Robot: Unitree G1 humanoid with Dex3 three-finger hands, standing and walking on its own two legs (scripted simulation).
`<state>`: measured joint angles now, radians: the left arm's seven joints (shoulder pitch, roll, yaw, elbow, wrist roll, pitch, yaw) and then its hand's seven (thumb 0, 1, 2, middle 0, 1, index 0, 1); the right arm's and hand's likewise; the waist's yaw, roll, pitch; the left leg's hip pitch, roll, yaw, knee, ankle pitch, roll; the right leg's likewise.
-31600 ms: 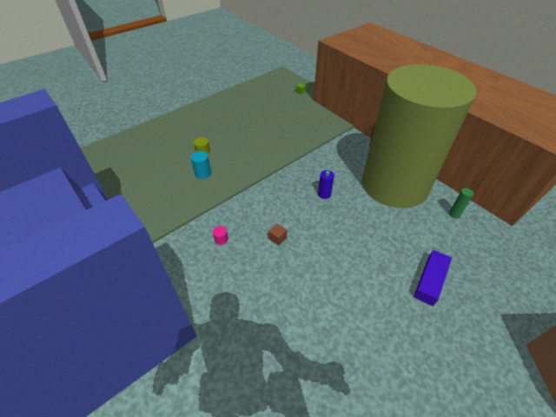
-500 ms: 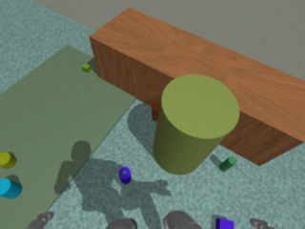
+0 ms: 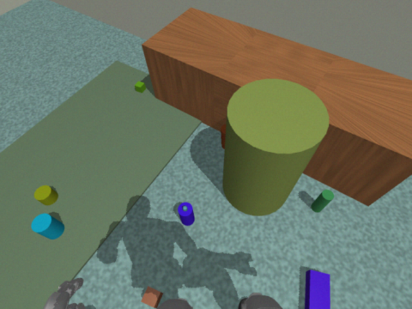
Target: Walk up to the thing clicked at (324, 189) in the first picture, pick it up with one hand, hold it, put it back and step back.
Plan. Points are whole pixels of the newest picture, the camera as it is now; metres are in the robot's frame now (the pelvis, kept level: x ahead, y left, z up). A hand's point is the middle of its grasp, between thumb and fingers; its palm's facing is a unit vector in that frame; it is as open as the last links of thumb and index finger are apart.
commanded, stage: step back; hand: left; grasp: from the side
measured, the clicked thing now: (186, 213) +0.54 +0.13 -0.68
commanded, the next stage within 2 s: none
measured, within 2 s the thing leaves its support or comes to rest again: neither
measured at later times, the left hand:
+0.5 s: hand out of the picture -0.07 +0.24 -0.15, palm faces -0.06 -0.91 -0.40, open 7.4 cm
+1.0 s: hand out of the picture -0.19 +0.24 -0.15, palm faces +0.00 -0.93 -0.36, open 7.4 cm
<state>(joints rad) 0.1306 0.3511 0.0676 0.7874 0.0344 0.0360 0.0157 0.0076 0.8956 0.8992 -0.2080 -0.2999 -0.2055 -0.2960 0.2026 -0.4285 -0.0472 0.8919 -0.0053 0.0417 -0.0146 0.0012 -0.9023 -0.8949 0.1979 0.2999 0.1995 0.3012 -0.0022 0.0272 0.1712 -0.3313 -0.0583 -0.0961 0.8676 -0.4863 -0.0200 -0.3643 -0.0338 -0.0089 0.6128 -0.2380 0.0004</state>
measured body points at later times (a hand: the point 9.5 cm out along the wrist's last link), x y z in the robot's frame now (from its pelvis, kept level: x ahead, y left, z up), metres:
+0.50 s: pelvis -0.15 -0.02 -0.01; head -0.09 -0.04 +0.43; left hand -0.06 +0.29 -0.12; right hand -0.01 -0.34 -0.13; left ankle -0.04 +0.12 -0.72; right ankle -0.17 -0.14 -0.73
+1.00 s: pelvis -0.31 -0.02 +0.00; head -0.25 +0.00 +0.45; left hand -0.19 +0.29 -0.12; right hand -0.21 -0.33 -0.10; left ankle -0.26 +0.10 -0.73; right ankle -0.34 -0.17 -0.64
